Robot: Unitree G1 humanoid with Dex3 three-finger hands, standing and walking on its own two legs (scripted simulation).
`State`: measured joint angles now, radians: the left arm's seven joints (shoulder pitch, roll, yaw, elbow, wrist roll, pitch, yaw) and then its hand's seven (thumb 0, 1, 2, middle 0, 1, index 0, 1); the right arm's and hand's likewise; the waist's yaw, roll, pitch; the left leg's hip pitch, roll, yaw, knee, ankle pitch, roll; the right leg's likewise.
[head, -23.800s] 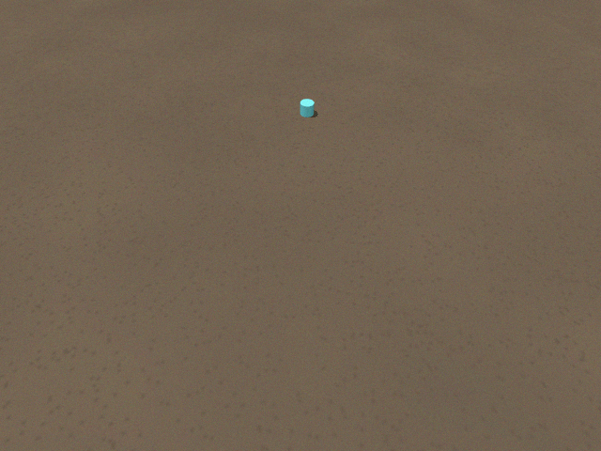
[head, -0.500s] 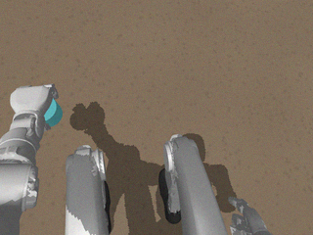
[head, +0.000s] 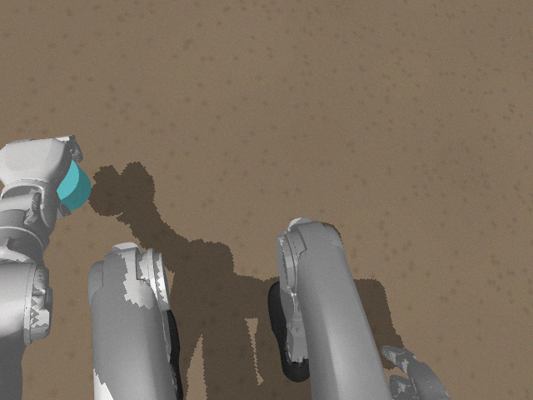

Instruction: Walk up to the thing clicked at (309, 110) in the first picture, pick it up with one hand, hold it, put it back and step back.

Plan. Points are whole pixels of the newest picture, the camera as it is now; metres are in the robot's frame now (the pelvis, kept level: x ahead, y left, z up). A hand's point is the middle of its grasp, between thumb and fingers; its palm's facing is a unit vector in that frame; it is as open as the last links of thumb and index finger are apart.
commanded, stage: lower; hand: left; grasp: from above
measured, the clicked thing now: (57, 183) +0.45 +0.27 -0.20
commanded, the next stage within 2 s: rest in 0.34 s
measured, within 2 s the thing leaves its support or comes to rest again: neither
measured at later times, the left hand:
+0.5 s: hand (70, 193) +0.44 +0.26 -0.23, palm faces -0.45 -0.07 -0.89, open 10.5 cm
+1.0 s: hand (83, 192) +0.45 +0.26 -0.27, palm faces -0.45 -0.10 -0.89, open 10.5 cm
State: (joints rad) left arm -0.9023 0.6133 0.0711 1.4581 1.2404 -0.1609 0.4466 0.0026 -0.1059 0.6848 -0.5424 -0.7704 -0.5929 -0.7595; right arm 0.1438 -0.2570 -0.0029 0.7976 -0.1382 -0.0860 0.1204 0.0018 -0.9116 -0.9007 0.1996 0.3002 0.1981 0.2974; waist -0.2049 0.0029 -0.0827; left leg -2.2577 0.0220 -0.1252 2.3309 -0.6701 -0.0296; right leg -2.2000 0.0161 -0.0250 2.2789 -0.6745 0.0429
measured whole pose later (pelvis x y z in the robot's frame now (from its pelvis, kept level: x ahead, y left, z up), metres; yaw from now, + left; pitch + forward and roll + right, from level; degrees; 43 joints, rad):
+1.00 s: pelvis +0.01 +0.00 -0.05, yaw -5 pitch +30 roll -9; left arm -0.92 0.77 0.18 1.63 1.30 -0.23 0.62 0.00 -0.11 0.68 -0.55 -0.76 -0.60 -0.74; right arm 0.11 -0.30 0.12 0.79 -0.25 -0.16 0.23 0.00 -0.90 -0.89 0.20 0.30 0.20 0.30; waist -0.30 -0.06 0.06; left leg -2.36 0.01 -0.22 2.55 -0.72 -0.05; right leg -2.28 0.04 -0.09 2.44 -0.70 0.06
